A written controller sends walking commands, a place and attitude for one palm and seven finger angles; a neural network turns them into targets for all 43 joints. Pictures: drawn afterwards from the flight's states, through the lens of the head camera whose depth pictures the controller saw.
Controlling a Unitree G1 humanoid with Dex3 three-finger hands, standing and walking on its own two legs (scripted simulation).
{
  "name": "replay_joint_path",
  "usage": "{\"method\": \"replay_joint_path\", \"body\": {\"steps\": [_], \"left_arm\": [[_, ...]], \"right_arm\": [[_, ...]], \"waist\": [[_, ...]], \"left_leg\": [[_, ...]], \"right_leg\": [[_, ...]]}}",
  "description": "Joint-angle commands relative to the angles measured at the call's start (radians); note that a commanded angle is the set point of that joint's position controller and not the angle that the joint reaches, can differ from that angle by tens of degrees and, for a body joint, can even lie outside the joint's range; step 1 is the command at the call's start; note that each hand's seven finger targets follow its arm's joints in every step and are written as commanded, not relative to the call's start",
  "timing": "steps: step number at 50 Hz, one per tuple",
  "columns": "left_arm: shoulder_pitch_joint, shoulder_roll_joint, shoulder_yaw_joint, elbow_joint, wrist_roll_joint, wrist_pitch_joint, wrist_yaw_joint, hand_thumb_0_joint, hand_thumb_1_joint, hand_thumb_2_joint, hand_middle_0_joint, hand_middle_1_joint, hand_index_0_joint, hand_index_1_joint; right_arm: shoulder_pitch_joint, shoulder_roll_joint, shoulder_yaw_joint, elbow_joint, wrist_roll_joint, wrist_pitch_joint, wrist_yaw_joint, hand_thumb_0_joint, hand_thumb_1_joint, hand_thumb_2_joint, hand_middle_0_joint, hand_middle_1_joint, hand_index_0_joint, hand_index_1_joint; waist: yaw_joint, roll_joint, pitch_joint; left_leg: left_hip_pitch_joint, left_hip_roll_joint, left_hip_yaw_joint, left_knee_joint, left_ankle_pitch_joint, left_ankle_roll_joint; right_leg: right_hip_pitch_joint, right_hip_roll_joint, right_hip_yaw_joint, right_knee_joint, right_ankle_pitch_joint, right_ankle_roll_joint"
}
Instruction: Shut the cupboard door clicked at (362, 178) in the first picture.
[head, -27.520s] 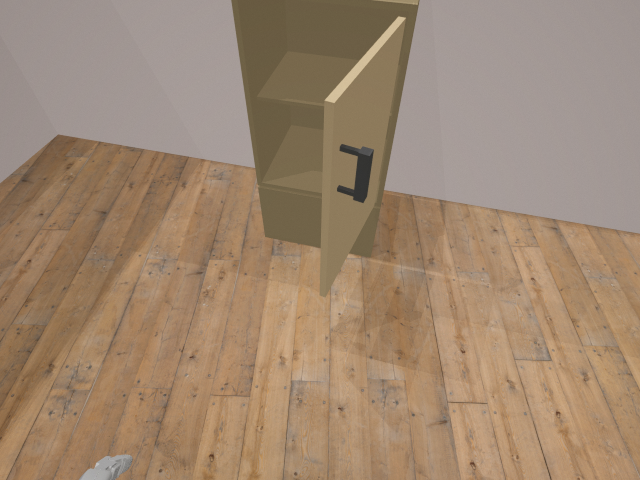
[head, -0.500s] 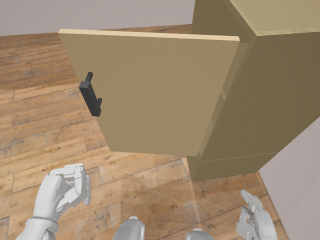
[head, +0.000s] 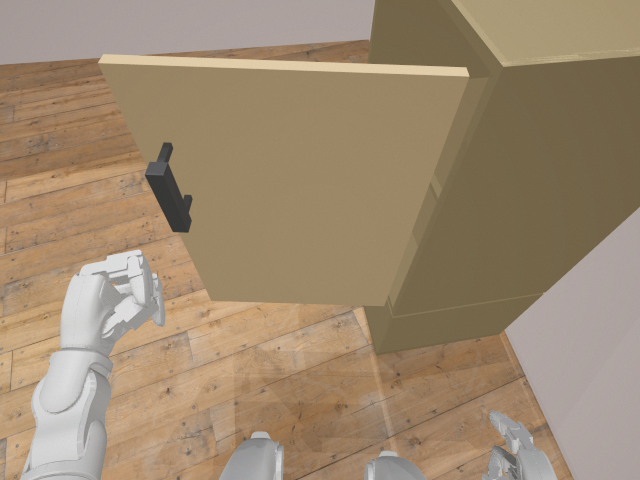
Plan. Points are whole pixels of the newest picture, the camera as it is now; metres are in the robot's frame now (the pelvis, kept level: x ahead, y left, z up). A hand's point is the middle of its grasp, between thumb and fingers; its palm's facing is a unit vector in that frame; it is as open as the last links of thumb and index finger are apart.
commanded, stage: bring the fist close to the handle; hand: left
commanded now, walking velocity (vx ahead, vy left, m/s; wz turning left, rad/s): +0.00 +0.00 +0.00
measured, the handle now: (174, 188) +0.48 +0.23 +0.05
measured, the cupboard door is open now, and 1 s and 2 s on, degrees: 79 79 64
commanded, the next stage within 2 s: push the door shut along its arc in 0.84 s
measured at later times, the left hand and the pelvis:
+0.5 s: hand (182, 251) +0.38 +0.20 +0.05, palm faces +0.03 -1.00 -0.01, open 3.1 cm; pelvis +0.00 +0.02 +0.01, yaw -1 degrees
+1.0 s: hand (182, 254) +0.37 +0.19 +0.06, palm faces +0.03 -1.00 -0.04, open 3.1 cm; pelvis -0.01 +0.00 +0.01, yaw +0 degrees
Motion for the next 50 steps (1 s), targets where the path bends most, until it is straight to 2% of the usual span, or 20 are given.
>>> {"method": "replay_joint_path", "body": {"steps": [1, 6, 9, 11, 14, 17, 19, 22, 24, 27, 30, 31, 34, 35, 40, 41, 43, 44, 48, 50], "left_arm": [[-0.215, 0.133, 0.01, -0.139, 0.001, -0.034, -0.027, 0.0, 0.9, 0.9, -1.3, -1.5, -1.3, -1.5], [-0.405, 0.152, 0.031, -0.167, 0.005, -0.087, 0.023, 0.0, 0.9, 0.9, -1.3, -1.5, -1.3, -1.5], [-0.419, 0.174, 0.046, -0.113, 0.035, -0.108, 0.06, 0.0, 0.9, 0.9, -1.3, -1.5, -1.3, -1.5], [-0.448, 0.133, 0.003, -0.068, 0.058, -0.101, 0.068, 0.0, 0.9, 0.9, -1.3, -1.5, -1.3, -1.5], [-0.437, 0.122, -0.012, 0.015, 0.073, -0.064, 0.066, 0.0, 0.9, 0.9, -1.3, -1.5, -1.3, -1.5], [-0.514, 0.107, -0.023, 0.069, 0.069, -0.036, 0.063, 0.0, 0.9, 0.9, -1.3, -1.5, -1.3, -1.5], [-0.553, 0.15, 0.018, 0.088, 0.068, -0.042, 0.071, 0.0, 0.9, 0.9, -1.3, -1.5, -1.3, -1.5], [-0.685, 0.152, 0.02, 0.11, 0.076, -0.083, 0.087, 0.0, 0.9, 0.9, -1.3, -1.5, -1.3, -1.5], [-0.644, 0.182, 0.054, 0.11, 0.079, -0.109, 0.094, 0.0, 0.9, 0.9, -1.3, -1.5, -1.3, -1.5], [-0.574, 0.15, 0.028, 0.115, 0.088, -0.129, 0.085, 0.0, 0.9, 0.9, -1.3, -1.5, -1.3, -1.5], [-0.559, 0.133, 0.007, 0.14, 0.088, -0.111, 0.07, 0.0, 0.9, 0.9, -1.3, -1.5, -1.3, -1.5], [-0.549, 0.149, 0.025, 0.155, 0.084, -0.102, 0.067, 0.0, 0.9, 0.9, -1.3, -1.5, -1.3, -1.5], [-0.551, 0.166, 0.045, 0.126, 0.066, -0.101, 0.063, 0.0, 0.9, 0.9, -1.3, -1.5, -1.3, -1.5], [-0.552, 0.182, 0.062, 0.123, 0.063, -0.107, 0.065, 0.0, 0.9, 0.9, -1.3, -1.5, -1.3, -1.5], [-0.62, 0.173, 0.042, 0.076, 0.071, -0.161, 0.077, 0.0, 0.9, 0.9, -1.3, -1.5, -1.3, -1.5], [-0.625, 0.173, 0.04, 0.094, 0.074, -0.166, 0.075, 0.0, 0.9, 0.9, -1.3, -1.5, -1.3, -1.5], [-0.626, 0.174, 0.035, 0.14, 0.077, -0.164, 0.063, 0.0, 0.9, 0.9, -1.3, -1.5, -1.3, -1.5], [-0.613, 0.197, 0.052, 0.148, 0.078, -0.161, 0.057, 0.0, 0.9, 0.9, -1.3, -1.5, -1.3, -1.5], [-0.614, 0.178, 0.033, 0.19, 0.066, -0.124, 0.023, 0.0, 0.9, 0.9, -1.3, -1.5, -1.3, -1.5], [-0.719, 0.211, 0.04, 0.206, 0.068, -0.121, 0.011, 0.0, 0.9, 0.9, -1.3, -1.5, -1.3, -1.5]], "right_arm": [[-0.01, -0.148, -0.058, -0.133, 0.003, -0.035, -0.01, 0.0, -0.9, -0.9, 0.2, 0.3, 0.2, 0.3], [-0.015, -0.144, -0.055, -0.104, -0.003, -0.04, -0.017, 0.0, -0.9, -0.9, 0.2, 0.3, 0.2, 0.3], [-0.009, -0.148, -0.054, -0.09, -0.011, -0.036, -0.013, 0.0, -0.9, -0.9, 0.2, 0.3, 0.2, 0.3], [-0.005, -0.145, -0.053, -0.083, -0.013, -0.029, -0.004, 0.0, -0.9, -0.9, 0.2, 0.3, 0.2, 0.3], [0.016, -0.153, -0.058, -0.087, -0.01, -0.011, 0.005, 0.0, -0.9, -0.9, 0.2, 0.3, 0.2, 0.3], [0.023, -0.153, -0.057, -0.087, -0.005, 0.007, 0.006, 0.0, -0.9, -0.9, 0.2, 0.3, 0.2, 0.3], [0.031, -0.158, -0.057, -0.087, -0.007, 0.015, 0.002, 0.0, -0.9, -0.9, 0.2, 0.3, 0.2, 0.3], [0.034, -0.152, -0.056, -0.068, -0.011, 0.02, 0.002, 0.0, -0.9, -0.9, 0.2, 0.3, 0.2, 0.3], [0.038, -0.154, -0.059, -0.075, -0.015, 0.021, 0.006, 0.0, -0.9, -0.9, 0.2, 0.3, 0.2, 0.3], [0.045, -0.147, -0.061, -0.075, -0.016, 0.03, 0.02, 0.0, -0.9, -0.9, 0.2, 0.3, 0.2, 0.3], [0.053, -0.149, -0.065, -0.072, -0.013, 0.041, 0.027, 0.0, -0.9, -0.9, 0.2, 0.3, 0.2, 0.3], [0.056, -0.152, -0.067, -0.074, -0.011, 0.047, 0.026, 0.0, -0.9, -0.9, 0.2, 0.3, 0.2, 0.3], [0.05, -0.15, -0.066, -0.088, -0.006, 0.055, 0.02, 0.0, -0.9, -0.9, 0.2, 0.3, 0.2, 0.3], [0.044, -0.15, -0.066, -0.086, -0.007, 0.056, 0.018, 0.0, -0.9, -0.9, 0.2, 0.3, 0.2, 0.3], [0.037, -0.144, -0.066, -0.069, -0.011, 0.047, 0.012, 0.0, -0.9, -0.9, 0.2, 0.3, 0.2, 0.3], [0.04, -0.143, -0.065, -0.061, -0.012, 0.046, 0.012, 0.0, -0.9, -0.9, 0.2, 0.3, 0.2, 0.3], [0.037, -0.145, -0.064, -0.054, -0.011, 0.048, 0.011, 0.0, -0.9, -0.9, 0.2, 0.3, 0.2, 0.3], [0.04, -0.15, -0.065, -0.056, -0.011, 0.048, 0.009, 0.0, -0.9, -0.9, 0.2, 0.3, 0.2, 0.3], [0.035, -0.15, -0.062, -0.064, -0.004, 0.053, 0.007, 0.0, -0.9, -0.9, 0.2, 0.3, 0.2, 0.3], [0.036, -0.153, -0.059, -0.051, -0.001, 0.054, -0.001, 0.0, -0.9, -0.9, 0.2, 0.3, 0.2, 0.3]], "waist": [[-0.016, 0.005, -0.251], [-0.021, 0.032, -0.298], [-0.011, 0.05, -0.312], [-0.017, 0.082, -0.32], [-0.016, 0.064, -0.32], [-0.031, 0.029, -0.293], [-0.026, 0.001, -0.299], [-0.044, -0.002, -0.311], [-0.02, 0.021, -0.352], [-0.007, 0.061, -0.387], [-0.02, 0.046, -0.357], [-0.022, 0.006, -0.341], [-0.019, -0.01, -0.323], [-0.013, -0.01, -0.324], [-0.032, 0.041, -0.342], [-0.035, 0.027, -0.331], [-0.044, 0.009, -0.302], [-0.034, 0.015, -0.311], [-0.033, 0.013, -0.307], [-0.055, 0.008, -0.3]], "left_leg": [[0.234, -0.034, -0.04, -0.168, 0.223, 0.01], [0.306, -0.025, -0.07, -0.18, 0.231, 0.003], [0.324, -0.022, -0.078, -0.188, 0.241, -0.002], [0.35, -0.02, -0.081, -0.193, 0.255, -0.008], [0.361, -0.015, -0.087, -0.209, 0.265, -0.013], [0.346, -0.018, -0.079, -0.214, 0.248, -0.01], [0.332, -0.019, -0.077, -0.21, 0.259, -0.007], [0.336, -0.018, -0.077, -0.195, 0.262, -0.007], [0.348, -0.021, -0.072, -0.19, 0.284, -0.008], [0.393, -0.02, -0.064, -0.19, 0.367, -0.014], [0.366, -0.021, -0.055, -0.192, 0.351, -0.009], [0.34, -0.023, -0.049, -0.194, 0.33, -0.004], [0.307, -0.03, -0.039, -0.202, 0.306, 0.003], [0.301, -0.031, -0.036, -0.203, 0.301, 0.002], [0.329, -0.03, -0.037, -0.187, 0.289, 0.004], [0.325, -0.03, -0.04, -0.185, 0.285, 0.004], [0.299, -0.031, -0.038, -0.185, 0.241, 0.006], [0.286, -0.033, -0.037, -0.183, 0.238, 0.008], [0.28, -0.036, -0.033, -0.189, 0.22, 0.008], [0.272, -0.034, -0.039, -0.177, 0.209, 0.011]], "right_leg": [[0.096, 0.029, 0.049, -0.178, 0.276, -0.008], [0.054, 0.035, 0.028, -0.159, 0.249, -0.016], [0.036, 0.037, 0.021, -0.146, 0.242, -0.02], [0.015, 0.032, 0.016, -0.142, 0.248, -0.02], [0.02, 0.035, 0.009, -0.152, 0.251, -0.021], [0.026, 0.035, 0.012, -0.174, 0.258, -0.017], [0.043, 0.036, 0.015, -0.175, 0.268, -0.017], [0.026, 0.034, 0.018, -0.166, 0.272, -0.016], [0.046, 0.038, 0.02, -0.158, 0.284, -0.019], [0.06, 0.037, 0.02, -0.152, 0.34, -0.021], [0.068, 0.038, 0.021, -0.166, 0.345, -0.017], [0.085, 0.039, 0.025, -0.175, 0.348, -0.014], [0.123, 0.039, 0.033, -0.188, 0.352, -0.013], [0.132, 0.036, 0.037, -0.188, 0.354, -0.013], [0.101, 0.036, 0.044, -0.179, 0.339, -0.012], [0.095, 0.036, 0.042, -0.178, 0.335, -0.013], [0.082, 0.037, 0.048, -0.187, 0.303, -0.01], [0.096, 0.036, 0.052, -0.187, 0.301, -0.012], [0.102, 0.032, 0.056, -0.201, 0.293, -0.011], [0.082, 0.03, 0.06, -0.196, 0.285, -0.009]]}}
